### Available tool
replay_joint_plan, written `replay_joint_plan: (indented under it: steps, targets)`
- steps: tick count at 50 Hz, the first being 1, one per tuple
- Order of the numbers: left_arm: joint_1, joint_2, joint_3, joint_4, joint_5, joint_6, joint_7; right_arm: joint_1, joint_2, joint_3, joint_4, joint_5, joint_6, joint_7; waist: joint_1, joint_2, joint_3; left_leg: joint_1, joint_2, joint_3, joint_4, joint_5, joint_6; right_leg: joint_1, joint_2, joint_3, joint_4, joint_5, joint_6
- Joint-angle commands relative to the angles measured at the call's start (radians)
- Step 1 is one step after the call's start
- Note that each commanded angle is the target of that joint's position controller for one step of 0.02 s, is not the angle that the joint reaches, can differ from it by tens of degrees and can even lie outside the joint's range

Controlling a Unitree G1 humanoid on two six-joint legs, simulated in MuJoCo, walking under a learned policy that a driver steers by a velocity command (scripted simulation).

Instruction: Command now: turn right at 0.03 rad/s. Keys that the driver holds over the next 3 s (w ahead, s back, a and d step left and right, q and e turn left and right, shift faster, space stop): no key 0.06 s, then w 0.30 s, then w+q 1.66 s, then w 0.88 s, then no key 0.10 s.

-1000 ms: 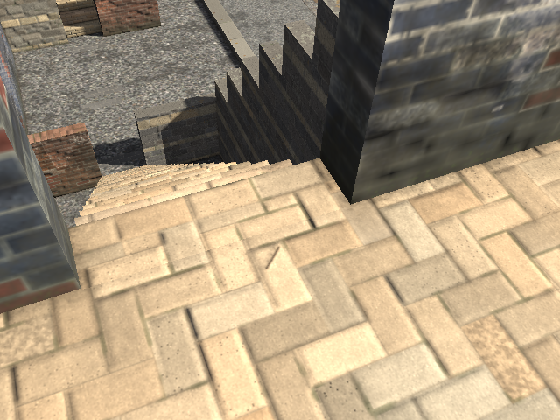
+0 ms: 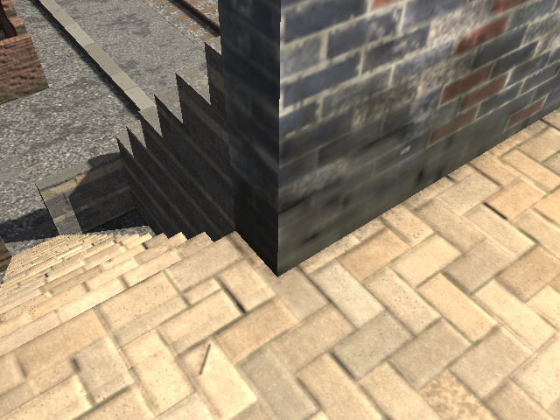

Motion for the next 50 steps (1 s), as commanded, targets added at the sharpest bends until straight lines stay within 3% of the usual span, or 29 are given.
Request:
replay_joint_plan:
  steps: [1, 3, 4, 6, 7, 9, 10, 12, 16, 18, 19, 20, 21, 22, 23, 25, 27, 33, 37, 39, 41, 42, 43, 44, 45, 46, 47, 48, 50]
  targets:
    - [0.023, 0.079, 0.015, 0.006, -0.002, -0.007, 0.008, 0.044, -0.102, -0.02, -0.004, -0.001, -0.007, -0.004, -0.006, 0.021, 0.037, -0.082, 0.13, -0.126, -0.1, 0.056, 0.039, 0.056, -0.126, 0.139, -0.053, 0.045, -0.008]
    - [0.025, 0.076, 0.013, 0.029, -0.003, -0.006, 0.011, 0.046, -0.097, -0.017, 0.013, -0.001, -0.007, -0.005, -0.007, 0.015, 0.035, -0.075, 0.128, -0.123, -0.098, 0.066, 0.04, 0.062, -0.129, 0.139, -0.054, 0.054, -0.007]
    - [0.033, 0.073, 0.012, 0.042, -0.002, -0.004, 0.011, 0.063, -0.098, -0.018, 0.025, -0.003, -0.007, -0.004, -0.01, 0.016, 0.017, -0.066, 0.119, -0.121, -0.106, -0.027, 0.045, 0.064, -0.117, 0.131, -0.049, -0.026, -0.01]
    - [0.031, 0.093, 0.021, 0.048, 0.003, 0.002, 0.009, 0.079, -0.134, -0.034, 0.034, -0.008, 0.001, 0.0, -0.02, 0.051, 0.054, -0.085, 0.116, -0.16, -0.119, -0.311, 0.083, -0.022, -0.065, 0.091, 0.023, -0.288, -0.032]
    - [0.013, 0.093, 0.023, 0.04, 0.007, 0.003, 0.004, 0.095, -0.146, -0.04, 0.036, -0.007, 0.004, 0.002, -0.031, 0.073, 0.095, -0.085, 0.147, -0.217, -0.154, -0.439, 0.112, -0.111, -0.046, 0.076, 0.07, -0.372, -0.039]
    - [-0.041, 0.047, 0.013, 0.011, 0.018, -0.008, -0.012, 0.144, -0.171, -0.053, 0.06, -0.003, 0.002, 0.001, -0.05, 0.149, 0.169, -0.048, 0.282, -0.381, -0.271, -0.553, 0.187, -0.244, -0.025, -0.025, 0.23, -0.285, -0.028]
    - [-0.06, 0.049, 0.013, -0.002, 0.026, -0.017, -0.018, 0.143, -0.168, -0.057, 0.065, -0.004, -0.004, 0.001, -0.05, 0.143, 0.19, -0.048, 0.333, -0.424, -0.301, -0.521, 0.214, -0.278, -0.061, -0.035, 0.298, -0.234, -0.024]
    - [-0.074, 0.077, 0.022, -0.019, 0.023, -0.037, -0.027, 0.138, -0.164, -0.062, 0.07, -0.013, -0.021, 0.008, -0.041, 0.11, 0.181, 0.006, 0.345, -0.412, -0.299, -0.39, 0.226, -0.331, -0.095, -0.023, 0.351, -0.26, -0.023]
    - [-0.061, 0.059, 0.029, -0.027, 0.007, -0.062, -0.039, 0.123, -0.165, -0.069, 0.084, -0.007, -0.042, 0.018, -0.015, 0.111, 0.144, -0.012, 0.254, -0.241, -0.224, -0.171, 0.179, -0.164, -0.071, -0.087, 0.199, -0.191, -0.018]
    - [0.094, 0.06, 0.039, 0.026, 0.004, -0.069, -0.034, 0.092, -0.157, -0.069, 0.08, -0.003, -0.046, 0.02, 0.055, 0.081, 0.108, -0.187, 0.187, -0.147, -0.089, -0.078, 0.142, 0.143, -0.022, -0.108, 0.078, -0.136, -0.02]
    - [0.228, 0.117, 0.061, 0.061, 0.012, -0.077, -0.021, 0.071, -0.122, -0.057, 0.065, -0.004, -0.053, 0.024, 0.113, -0.018, 0.056, -0.325, 0.128, -0.083, 0.1, -0.018, 0.108, 0.345, -0.112, 0.031, 0.006, -0.212, -0.041]
    - [0.365, 0.234, 0.089, 0.078, 0.022, -0.08, -0.008, 0.048, -0.035, -0.032, 0.014, 0.008, -0.06, 0.033, 0.154, -0.284, -0.014, -0.525, -0.014, 0.061, 0.451, -0.173, 0.051, 0.482, -0.382, 0.452, -0.184, -0.502, -0.128]
    - [0.376, 0.216, 0.083, 0.097, 0.022, -0.068, -0.005, 0.003, -0.119, -0.055, -0.004, -0.013, -0.054, 0.032, 0.135, -0.221, 0.023, -0.599, -0.017, -0.003, 0.662, -0.293, 0.069, 0.388, -0.48, 0.608, -0.234, -0.506, -0.181]
    - [0.256, 0.164, 0.067, 0.058, 0.024, -0.066, -0.007, -0.021, -0.124, -0.059, -0.004, -0.017, -0.051, 0.038, 0.073, -0.07, 0.088, -0.611, 0.049, -0.07, 0.73, -0.208, 0.088, 0.299, -0.45, 0.492, -0.216, -0.477, -0.162]
    - [0.176, 0.132, 0.058, 0.032, 0.019, -0.072, -0.009, -0.006, -0.094, -0.053, 0.009, -0.01, -0.053, 0.049, 0.039, -0.031, 0.104, -0.579, 0.075, -0.087, 0.722, -0.116, 0.09, 0.233, -0.406, 0.39, -0.232, -0.391, -0.132]
    - [0.129, 0.091, 0.039, 0.022, 0.012, -0.087, -0.002, 0.016, -0.079, -0.055, 0.023, -0.018, -0.045, 0.061, -0.001, -0.035, 0.099, -0.535, 0.1, -0.076, 0.689, -0.019, 0.073, 0.198, -0.343, 0.22, -0.259, -0.2, -0.083]
    - [0.168, 0.081, 0.031, 0.039, 0.01, -0.098, 0.004, 0.01, -0.073, -0.057, 0.023, -0.022, -0.03, 0.068, -0.007, -0.043, 0.08, -0.552, 0.091, -0.05, 0.701, 0.038, 0.057, 0.228, -0.315, 0.104, -0.243, 0.019, -0.067]
    - [0.207, 0.058, 0.014, 0.064, 0.006, -0.109, 0.006, -0.223, -0.035, -0.041, -0.077, -0.015, -0.019, 0.081, 0.005, -0.062, 0.125, -0.616, 0.071, 0.039, 0.51, 0.18, 0.032, 0.217, -0.274, -0.105, -0.231, 0.375, -0.046]
    - [0.211, 0.097, 0.019, 0.071, 0.004, -0.112, 0.016, -0.325, -0.041, -0.03, -0.129, -0.013, -0.023, 0.088, 0.0, -0.066, 0.138, -0.466, 0.04, 0.134, 0.266, 0.233, 0.073, 0.214, -0.285, -0.184, -0.212, 0.558, -0.034]
    - [0.203, 0.142, 0.033, 0.068, 0.003, -0.11, 0.027, -0.254, -0.077, -0.04, -0.114, -0.018, -0.021, 0.081, -0.036, -0.071, 0.081, -0.358, -0.01, 0.165, 0.239, 0.2, 0.113, 0.266, -0.298, -0.226, -0.105, 0.799, -0.025]
    - [0.175, 0.161, 0.044, 0.055, 0.009, -0.096, 0.032, -0.093, -0.113, -0.06, -0.07, -0.019, -0.021, 0.075, -0.109, -0.096, -0.015, -0.208, -0.065, 0.173, 0.236, 0.111, 0.165, 0.295, -0.311, -0.243, 0.155, 0.975, -0.034]
    - [0.148, 0.183, 0.052, 0.037, 0.003, -0.09, 0.027, 0.028, -0.137, -0.074, -0.031, -0.023, -0.028, 0.073, -0.145, -0.126, -0.078, -0.095, -0.074, 0.138, 0.186, 0.057, 0.201, 0.262, -0.312, -0.243, 0.346, 0.897, -0.047]
    - [0.14, 0.181, 0.055, 0.024, 0.004, -0.087, 0.017, 0.145, -0.185, -0.098, -0.001, -0.033, -0.031, 0.064, -0.204, -0.069, -0.137, 0.084, -0.028, 0.048, 0.098, 0.0, 0.24, 0.132, -0.284, -0.253, 0.617, 0.668, -0.037]
    - [0.186, 0.06, 0.036, -0.013, 0.004, -0.097, 0.0, 0.115, -0.275, -0.119, -0.02, -0.046, -0.028, 0.053, -0.133, 0.143, -0.183, 0.287, 0.242, -0.349, 0.078, -0.054, 0.337, -0.196, -0.16, -0.245, 0.988, -0.121, -0.006]
    - [0.149, 0.093, 0.044, -0.079, -0.008, -0.112, -0.018, 0.1, -0.305, -0.124, -0.028, -0.029, -0.019, 0.061, -0.102, 0.203, -0.26, 0.412, 0.355, -0.829, -0.116, -0.212, 0.453, -0.482, -0.014, -0.037, 1.184, -0.409, 0.0]
    - [0.04, 0.127, 0.047, -0.097, -0.004, -0.128, -0.021, 0.048, -0.265, -0.117, -0.019, -0.014, -0.018, 0.056, -0.097, 0.076, -0.114, 0.307, 0.335, -0.691, -0.176, -0.242, 0.383, -0.573, -0.112, 0.049, 1.128, -0.269, -0.015]
    - [0.01, 0.131, 0.044, -0.106, -0.012, -0.137, -0.02, -0.004, -0.218, -0.104, -0.026, -0.008, -0.021, 0.051, -0.066, 0.001, -0.021, 0.144, 0.313, -0.569, -0.199, -0.09, 0.341, -0.523, -0.148, 0.028, 1.046, -0.171, -0.007]
    - [0.021, 0.116, 0.041, -0.094, -0.005, -0.132, -0.014, -0.044, -0.187, -0.095, -0.03, -0.009, -0.028, 0.049, -0.018, -0.062, 0.014, 0.033, 0.263, -0.475, -0.205, 0.077, 0.303, -0.448, -0.176, 0.027, 0.971, -0.147, 0.007]
    - [0.059, 0.092, 0.035, -0.081, 0.022, -0.102, -0.011, -0.084, -0.156, -0.078, -0.048, -0.003, -0.043, 0.036, 0.013, -0.058, 0.009, -0.103, 0.196, -0.348, -0.203, 0.263, 0.299, -0.324, -0.194, 0.033, 0.898, -0.144, 0.044]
